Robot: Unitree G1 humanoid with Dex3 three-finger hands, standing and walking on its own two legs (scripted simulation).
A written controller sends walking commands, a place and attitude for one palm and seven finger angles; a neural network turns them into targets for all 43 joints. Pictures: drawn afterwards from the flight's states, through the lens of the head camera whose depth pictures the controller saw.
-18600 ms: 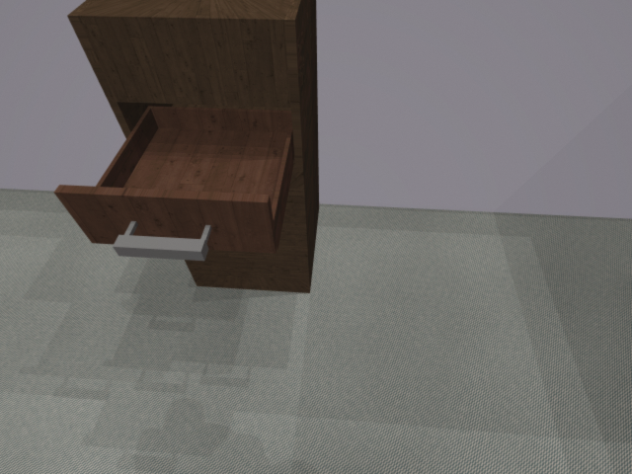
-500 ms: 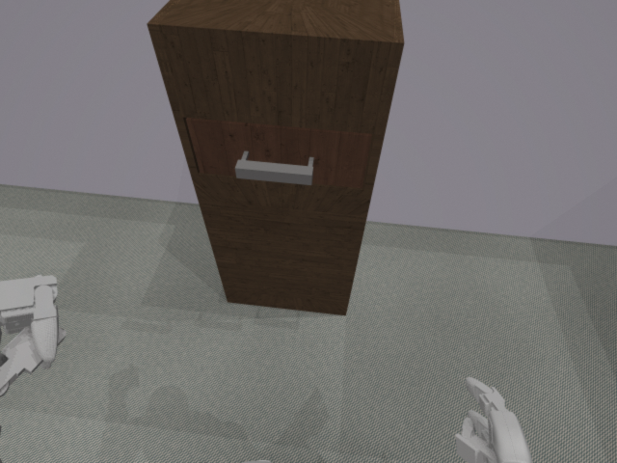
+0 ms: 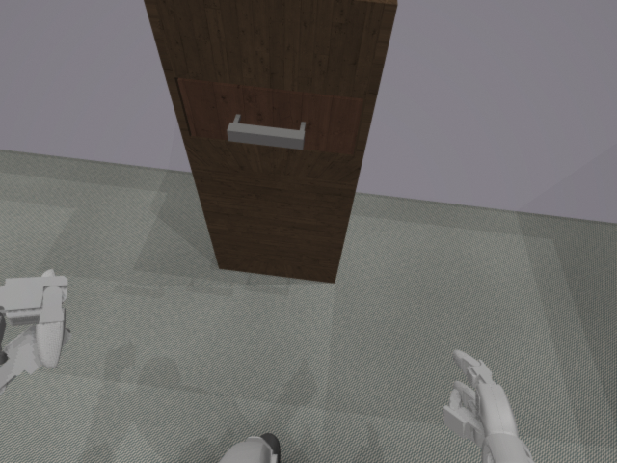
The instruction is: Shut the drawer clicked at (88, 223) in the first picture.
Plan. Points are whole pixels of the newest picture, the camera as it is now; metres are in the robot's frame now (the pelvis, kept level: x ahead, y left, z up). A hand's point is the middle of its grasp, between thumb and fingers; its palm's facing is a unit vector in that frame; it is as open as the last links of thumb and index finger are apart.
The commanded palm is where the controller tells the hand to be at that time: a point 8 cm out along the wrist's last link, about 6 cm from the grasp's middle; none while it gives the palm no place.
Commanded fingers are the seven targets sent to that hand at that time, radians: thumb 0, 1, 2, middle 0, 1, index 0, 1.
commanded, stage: step back with the hand held close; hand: left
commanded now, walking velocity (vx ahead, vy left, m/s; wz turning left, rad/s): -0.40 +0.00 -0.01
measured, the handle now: (268, 129) +0.75 +0.13 -0.06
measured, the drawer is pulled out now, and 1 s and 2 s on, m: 0.00 0.00 0.00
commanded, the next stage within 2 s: stop stepping back and stand still in 0.26 s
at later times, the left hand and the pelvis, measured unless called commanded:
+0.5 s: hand out of the picture +0.07 +0.22 +0.17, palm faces +0.25 -0.83 -0.50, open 3.2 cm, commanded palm +0.01 +0.26 +0.18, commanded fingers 0.00 0.90 0.90 -1.40 -1.60 -1.40 -1.60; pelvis -0.14 -0.01 +0.00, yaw -4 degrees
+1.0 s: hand out of the picture +0.02 +0.21 +0.17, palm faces +0.35 -0.83 -0.43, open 3.2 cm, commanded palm -0.03 +0.26 +0.18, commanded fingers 0.00 0.90 0.90 -1.40 -1.60 -1.40 -1.60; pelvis -0.17 -0.02 +0.00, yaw -2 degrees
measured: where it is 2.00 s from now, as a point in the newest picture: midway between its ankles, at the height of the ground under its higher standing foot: outside the picture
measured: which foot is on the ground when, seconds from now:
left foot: up 0.00-0.10, down 0.12-0.48, up 0.50-0.64, down 0.66-1.00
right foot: down 0.00-0.14, up 0.16-0.46, down 0.48-1.00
